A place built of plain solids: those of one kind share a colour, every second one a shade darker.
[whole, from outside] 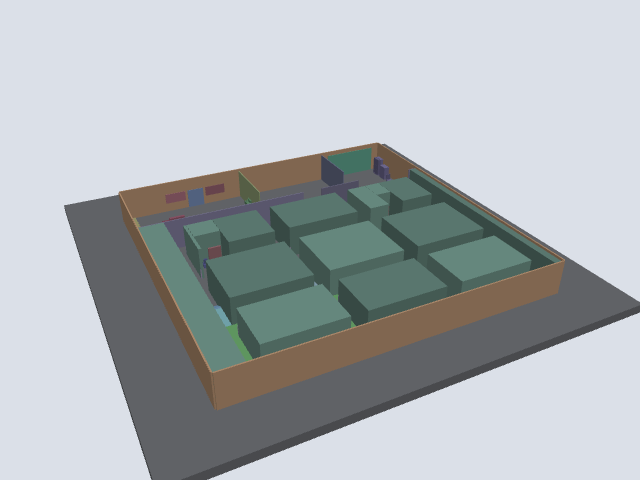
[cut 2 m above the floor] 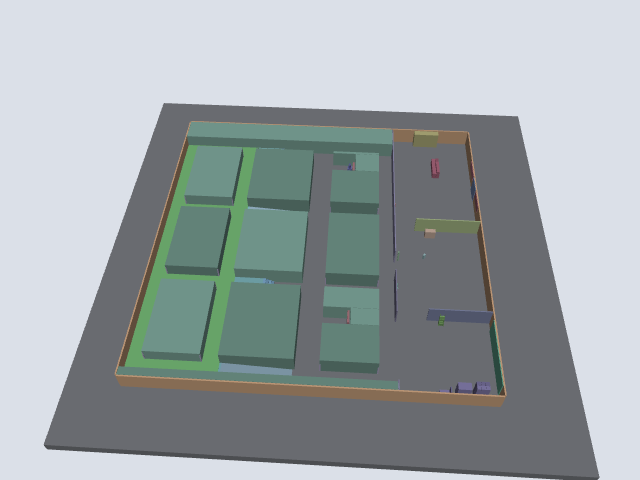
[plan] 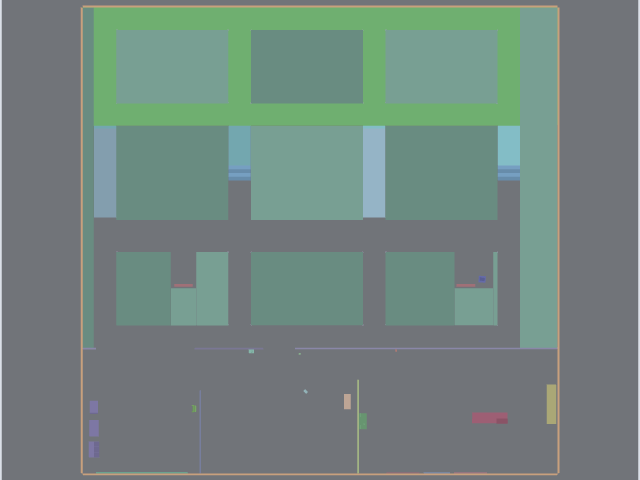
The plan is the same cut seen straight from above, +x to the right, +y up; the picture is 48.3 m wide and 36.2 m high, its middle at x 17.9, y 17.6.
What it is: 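A self-storage house; a reception shop, a loading bay, aisles of roller-shutter units, steps and trolley ramps up to a raised back half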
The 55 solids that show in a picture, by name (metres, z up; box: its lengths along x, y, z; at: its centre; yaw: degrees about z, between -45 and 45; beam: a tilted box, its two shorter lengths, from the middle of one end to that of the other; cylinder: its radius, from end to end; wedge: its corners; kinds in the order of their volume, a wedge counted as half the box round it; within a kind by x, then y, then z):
{
 "units_1": {"box": [0.83, 25.64, 3.64], "at": [0.42, 22.3, 1.77]},
 "units_2": {"box": [4.1, 5.54, 3.64], "at": [4.59, 13.93, 1.77]},
 "units_3": {"box": [8.45, 7.1, 3.64], "at": [6.76, 22.65, 1.77]},
 "units_4": {"box": [8.45, 5.54, 3.08], "at": [6.76, 30.67, 2.05]},
 "units_5": {"box": [1.88, 2.81, 3.64], "at": [7.6, 12.56, 1.77]},
 "units_6": {"box": [2.43, 5.54, 3.64], "at": [9.78, 13.93, 1.77]},
 "units_7": {"box": [8.45, 5.54, 3.64], "at": [16.91, 13.93, 1.77]},
 "units_8": {"box": [8.45, 7.1, 3.64], "at": [16.91, 22.65, 1.77]},
 "units_9": {"box": [8.45, 5.54, 3.08], "at": [16.91, 30.67, 2.05]},
 "units_10": {"box": [5.2, 5.54, 3.64], "at": [25.44, 13.93, 1.77]},
 "units_11": {"box": [8.45, 7.1, 3.64], "at": [27.07, 22.65, 1.77]},
 "units_12": {"box": [8.45, 5.54, 3.08], "at": [27.07, 30.67, 2.05]},
 "units_13": {"box": [2.88, 2.81, 3.64], "at": [29.5, 12.56, 1.77]},
 "units_14": {"box": [0.33, 5.54, 3.64], "at": [31.12, 13.93, 1.77]},
 "units_15": {"box": [2.81, 25.64, 3.64], "at": [34.4, 22.3, 1.77]},
 "back_half_1": {"box": [35.81, 8.92, 0.61], "at": [17.91, 30.67, 0.26]},
 "wall_1": {"box": [0.15, 35.13, 3.89], "at": [-0.07, 17.57, 1.9]},
 "wall_2": {"box": [35.81, 0.15, 3.89], "at": [17.91, -0.07, 1.9]},
 "wall_3": {"box": [35.81, 0.15, 3.89], "at": [17.91, 35.2, 1.9]},
 "wall_4": {"box": [0.15, 35.13, 3.89], "at": [35.88, 17.57, 1.9]},
 "front_line_1": {"box": [5.19, 0.12, 3.64], "at": [11.03, 9.41, 1.77]},
 "front_line_2": {"box": [19.79, 0.12, 3.64], "at": [25.92, 9.41, 1.77]},
 "spine_1": {"wedge": [[0.85, 19.29, -0.05], [0.85, 19.29, 0.0], [0.85, 26.01, -0.05], [0.85, 26.01, 0.56], [2.53, 19.29, -0.05], [2.53, 19.29, 0.0], [2.53, 26.01, -0.05], [2.53, 26.01, 0.56]]},
 "spine_2": {"wedge": [[21.15, 19.29, -0.05], [21.15, 19.29, 0.0], [21.15, 26.01, -0.05], [21.15, 26.01, 0.56], [22.83, 19.29, -0.05], [22.83, 19.29, 0.0], [22.83, 26.01, -0.05], [22.83, 26.01, 0.56]]},
 "spine_head_1": {"box": [1.68, 0.2, 0.61], "at": [1.69, 26.11, 0.26]},
 "spine_head_2": {"box": [1.68, 3.0, 0.61], "at": [11.84, 24.71, 0.26]},
 "spine_head_3": {"box": [1.68, 0.2, 0.61], "at": [21.99, 26.11, 0.26]},
 "spine_head_4": {"box": [1.68, 3.0, 0.61], "at": [32.14, 24.71, 0.26]},
 "shelving_1": {"box": [0.73, 2.98, 2.02], "at": [35.36, 5.21, 0.96]},
 "reception_side_1": {"box": [0.12, 7.07, 3.64], "at": [20.77, 3.54, 1.77]},
 "bay_side_1": {"box": [0.12, 6.27, 3.64], "at": [8.87, 3.13, 1.77]},
 "bay_1": {"box": [0.39, 0.39, 2.15], "at": [0.65, 1.4, 1.22]},
 "bay_2": {"box": [0.39, 0.39, 2.15], "at": [0.65, 2.2, 1.22]},
 "bay_3": {"box": [0.72, 1.24, 1.78], "at": [0.85, 3.4, 0.84]},
 "bay_4": {"box": [0.63, 0.95, 0.26], "at": [0.85, 5.0, 0.08]},
 "bay_5": {"box": [0.39, 0.39, 2.15], "at": [1.05, 2.2, 1.22]},
 "counter_1": {"box": [1.84, 0.37, 1.1], "at": [30.29, 3.96, 0.5]},
 "counter_2": {"box": [2.67, 0.45, 0.77], "at": [30.71, 4.37, 0.34]},
 "counter_3": {"box": [0.87, 0.4, 0.84], "at": [31.62, 3.94, 0.37]},
 "loading_door_1": {"box": [6.93, 0.08, 3.34], "at": [4.46, 0.04, 1.62]},
 "split_steps_1": {"box": [1.68, 0.29, 0.19], "at": [11.84, 22.23, 0.04]},
 "split_steps_2": {"box": [1.68, 0.29, 0.33], "at": [11.84, 22.52, 0.12]},
 "split_steps_3": {"box": [1.68, 0.29, 0.47], "at": [11.84, 22.8, 0.18]},
 "split_steps_4": {"box": [1.68, 0.29, 0.61], "at": [11.84, 23.07, 0.26]},
 "split_steps_5": {"box": [1.68, 0.29, 0.19], "at": [32.14, 22.23, 0.04]},
 "split_steps_6": {"box": [1.68, 0.29, 0.33], "at": [32.14, 22.52, 0.12]},
 "split_steps_7": {"box": [1.68, 0.29, 0.47], "at": [32.14, 22.8, 0.18]},
 "split_steps_8": {"box": [1.68, 0.29, 0.61], "at": [32.14, 23.07, 0.26]},
 "cell_mattress_1": {"box": [1.4, 0.22, 1.95], "at": [7.6, 14.18, 0.93]},
 "cell_mattress_2": {"box": [1.4, 0.22, 1.95], "at": [28.9, 14.18, 0.93]},
 "more_packing_table_packing_table_1": {"box": [0.6, 1.2, 1.01], "at": [21.13, 3.94, 0.46]},
 "cleaner_cart_1": {"box": [0.5, 1.15, 1.07], "at": [19.96, 5.41, 0.48]},
 "front_glass_1": {"box": [2.5, 0.06, 1.2], "at": [24.16, 0.04, 1.7]},
 "front_glass_2": {"box": [2.5, 0.06, 1.2], "at": [29.26, 0.04, 1.7]},
 "door_glass_1": {"box": [2.0, 0.06, 2.35], "at": [26.71, 0.04, 1.12]}
}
